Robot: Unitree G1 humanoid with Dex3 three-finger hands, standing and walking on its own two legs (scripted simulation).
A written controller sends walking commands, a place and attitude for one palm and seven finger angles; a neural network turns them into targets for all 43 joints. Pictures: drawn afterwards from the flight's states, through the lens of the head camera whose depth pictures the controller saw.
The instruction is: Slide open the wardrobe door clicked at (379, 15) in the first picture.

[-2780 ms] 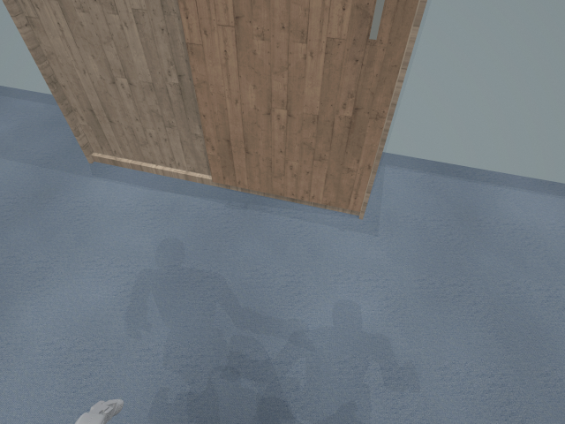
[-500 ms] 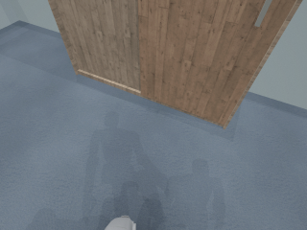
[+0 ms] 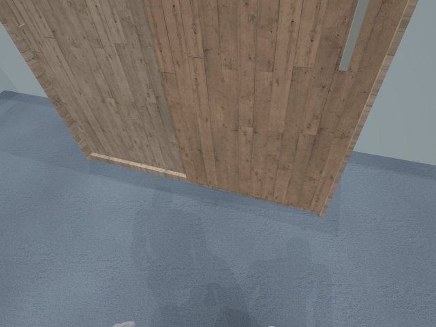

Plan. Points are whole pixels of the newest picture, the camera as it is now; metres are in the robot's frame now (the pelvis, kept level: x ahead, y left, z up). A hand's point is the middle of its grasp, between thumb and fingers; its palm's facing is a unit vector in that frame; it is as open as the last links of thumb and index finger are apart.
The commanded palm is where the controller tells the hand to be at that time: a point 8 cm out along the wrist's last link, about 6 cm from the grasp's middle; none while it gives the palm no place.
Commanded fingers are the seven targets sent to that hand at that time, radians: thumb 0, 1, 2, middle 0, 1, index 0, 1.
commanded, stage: turn to face it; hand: right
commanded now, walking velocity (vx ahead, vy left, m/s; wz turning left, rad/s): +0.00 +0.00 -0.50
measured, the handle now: (353, 33) +0.78 -0.35 +0.17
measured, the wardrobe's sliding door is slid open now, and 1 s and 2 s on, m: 0.00 0.00 0.00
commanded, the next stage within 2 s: take the last steps up to it in 0.66 s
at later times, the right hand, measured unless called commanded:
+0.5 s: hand out of the picture +0.16 -0.21 -0.14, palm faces +0.15 +0.97 -0.21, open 7.3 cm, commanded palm none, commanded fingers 0.00 -0.90 -0.90 0.20 0.30 0.20 0.30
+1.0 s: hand out of the picture +0.00 -0.17 -0.15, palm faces +0.39 +0.90 -0.22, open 7.3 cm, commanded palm none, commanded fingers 0.00 -0.90 -0.90 0.20 0.30 0.20 0.30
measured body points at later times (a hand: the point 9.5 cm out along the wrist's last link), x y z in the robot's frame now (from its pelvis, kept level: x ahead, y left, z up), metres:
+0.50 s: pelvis +0.08 -0.01 +0.02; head +0.10 -0.02 +0.47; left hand +0.10 +0.21 -0.14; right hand +0.15 -0.26 -0.13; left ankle +0.12 +0.13 -0.68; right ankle +0.10 -0.08 -0.72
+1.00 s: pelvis +0.09 +0.00 +0.02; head +0.10 -0.01 +0.47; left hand +0.25 +0.21 -0.12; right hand -0.02 -0.22 -0.13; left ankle +0.11 +0.12 -0.72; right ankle +0.03 -0.12 -0.70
